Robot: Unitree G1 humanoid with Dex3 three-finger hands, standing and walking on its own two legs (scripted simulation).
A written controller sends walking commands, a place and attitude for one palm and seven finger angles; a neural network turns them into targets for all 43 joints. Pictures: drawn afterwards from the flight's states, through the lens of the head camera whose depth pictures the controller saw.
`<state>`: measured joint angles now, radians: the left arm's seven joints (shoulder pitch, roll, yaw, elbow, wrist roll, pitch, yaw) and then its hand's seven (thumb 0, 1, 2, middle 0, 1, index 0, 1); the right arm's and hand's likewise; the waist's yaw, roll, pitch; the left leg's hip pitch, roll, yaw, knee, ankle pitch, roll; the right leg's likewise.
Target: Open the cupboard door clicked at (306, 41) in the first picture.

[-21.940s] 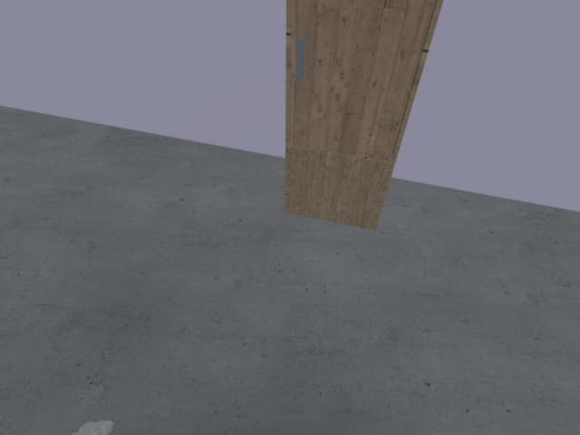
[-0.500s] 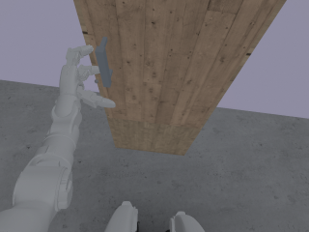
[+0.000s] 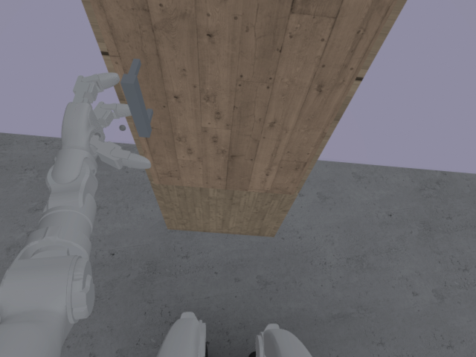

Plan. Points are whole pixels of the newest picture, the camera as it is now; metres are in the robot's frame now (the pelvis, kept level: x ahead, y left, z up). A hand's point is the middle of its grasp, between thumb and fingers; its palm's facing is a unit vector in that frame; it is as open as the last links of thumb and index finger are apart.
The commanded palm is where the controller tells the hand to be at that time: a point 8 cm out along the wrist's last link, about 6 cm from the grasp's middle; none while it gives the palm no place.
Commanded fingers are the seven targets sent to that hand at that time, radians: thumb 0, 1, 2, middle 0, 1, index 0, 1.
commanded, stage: move the hooked fingers beside the handle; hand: left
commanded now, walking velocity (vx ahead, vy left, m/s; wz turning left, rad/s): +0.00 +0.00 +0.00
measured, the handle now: (140, 100) +0.52 +0.17 +0.08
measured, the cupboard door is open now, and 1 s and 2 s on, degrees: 0 0 0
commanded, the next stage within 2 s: slide the fingers in behind the handle in 1.80 s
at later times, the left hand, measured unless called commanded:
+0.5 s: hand (121, 123) +0.48 +0.19 +0.08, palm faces -0.05 -1.00 -0.02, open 14.1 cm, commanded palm +0.46 +0.25 +0.08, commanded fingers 0.00 -0.50 0.30 -0.30 -1.20 -0.30 -1.20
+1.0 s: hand (97, 124) +0.47 +0.23 +0.08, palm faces -0.05 -1.00 +0.00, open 14.0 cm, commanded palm +0.46 +0.28 +0.08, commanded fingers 0.00 -0.50 0.30 -0.30 -1.20 -0.30 -1.20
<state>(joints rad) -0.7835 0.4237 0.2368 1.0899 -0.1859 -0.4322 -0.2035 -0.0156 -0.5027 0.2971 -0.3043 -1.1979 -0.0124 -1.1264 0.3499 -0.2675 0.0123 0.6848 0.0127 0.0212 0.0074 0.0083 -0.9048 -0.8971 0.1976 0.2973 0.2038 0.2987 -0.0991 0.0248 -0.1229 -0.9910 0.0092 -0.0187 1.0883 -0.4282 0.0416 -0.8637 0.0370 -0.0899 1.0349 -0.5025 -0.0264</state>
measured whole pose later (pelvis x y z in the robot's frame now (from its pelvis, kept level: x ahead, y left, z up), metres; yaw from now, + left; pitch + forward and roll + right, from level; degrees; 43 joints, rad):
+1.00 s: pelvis +0.00 +0.01 +0.00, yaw -3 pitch +19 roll -4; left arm -0.74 0.56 0.41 1.11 -0.17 -0.41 -0.41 -0.02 -0.50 0.30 -0.30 -1.20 -0.30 -1.20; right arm 0.36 -0.28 0.04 0.61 0.03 0.08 -0.03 0.01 -0.90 -0.90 0.20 0.30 0.20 0.30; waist -0.14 0.01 -0.12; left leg -0.98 0.03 0.02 1.08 -0.44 0.05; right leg -0.86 0.06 -0.05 1.01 -0.49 -0.01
